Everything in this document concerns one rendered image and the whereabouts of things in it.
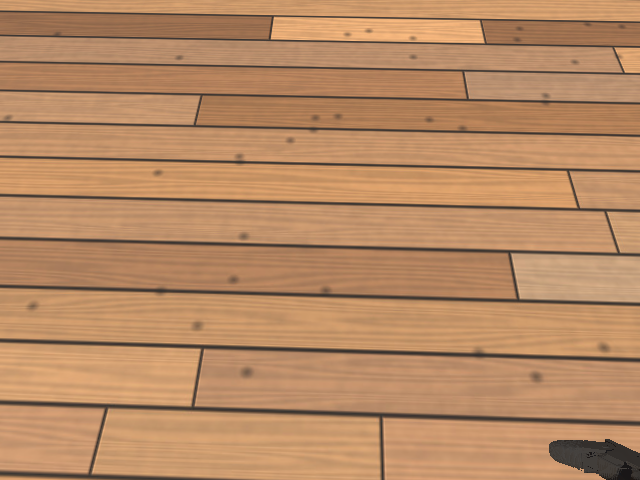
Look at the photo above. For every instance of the right robot hand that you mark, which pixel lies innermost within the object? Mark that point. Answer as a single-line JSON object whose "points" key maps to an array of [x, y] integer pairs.
{"points": [[612, 461]]}

